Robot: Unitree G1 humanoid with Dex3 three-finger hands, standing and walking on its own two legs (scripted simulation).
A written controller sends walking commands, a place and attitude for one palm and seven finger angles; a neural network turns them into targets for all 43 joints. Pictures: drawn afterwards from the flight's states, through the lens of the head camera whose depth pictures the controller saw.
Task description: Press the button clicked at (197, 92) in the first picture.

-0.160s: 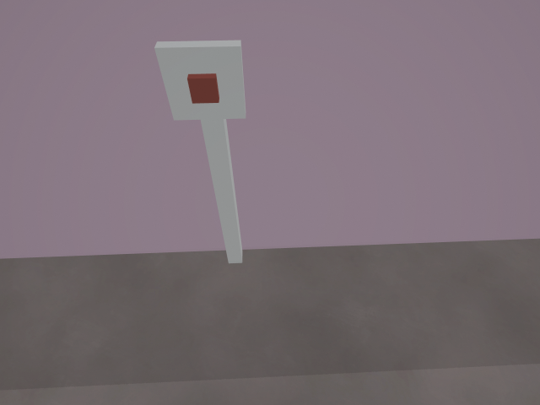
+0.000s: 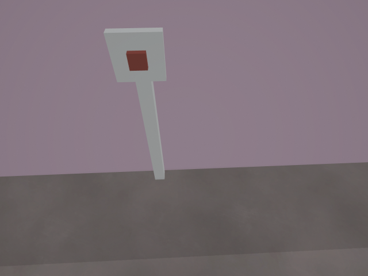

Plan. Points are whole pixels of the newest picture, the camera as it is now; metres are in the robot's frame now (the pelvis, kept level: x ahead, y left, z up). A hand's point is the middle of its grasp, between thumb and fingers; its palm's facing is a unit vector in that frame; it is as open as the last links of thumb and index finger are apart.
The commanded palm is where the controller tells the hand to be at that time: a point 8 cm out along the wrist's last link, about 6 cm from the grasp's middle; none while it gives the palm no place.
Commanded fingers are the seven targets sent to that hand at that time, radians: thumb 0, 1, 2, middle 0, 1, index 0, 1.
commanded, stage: stand and wait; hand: left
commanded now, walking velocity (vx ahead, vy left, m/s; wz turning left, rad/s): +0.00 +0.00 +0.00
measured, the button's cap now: (137, 60) +0.74 +0.20 +0.08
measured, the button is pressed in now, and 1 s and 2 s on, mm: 0 0 0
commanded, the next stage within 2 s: look at it before walking up in 0.08 s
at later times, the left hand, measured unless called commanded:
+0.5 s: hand out of the picture +0.06 +0.22 -0.16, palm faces -0.01 -0.96 -0.29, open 7.4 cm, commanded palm none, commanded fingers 0.00 0.90 0.90 -0.20 -0.30 -0.20 -0.30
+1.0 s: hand out of the picture +0.06 +0.20 -0.17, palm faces +0.01 -0.97 -0.25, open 7.4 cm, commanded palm none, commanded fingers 0.00 0.90 0.90 -0.20 -0.30 -0.20 -0.30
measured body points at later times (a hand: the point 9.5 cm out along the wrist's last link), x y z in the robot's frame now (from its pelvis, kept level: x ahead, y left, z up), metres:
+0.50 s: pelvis +0.01 -0.01 +0.00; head +0.03 -0.01 +0.45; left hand +0.06 +0.27 -0.14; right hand +0.05 -0.27 -0.15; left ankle +0.01 +0.12 -0.75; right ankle -0.02 -0.10 -0.75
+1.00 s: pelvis +0.03 -0.01 +0.00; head +0.04 -0.01 +0.44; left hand +0.06 +0.25 -0.16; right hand +0.05 -0.26 -0.16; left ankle +0.01 +0.12 -0.75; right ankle -0.02 -0.10 -0.75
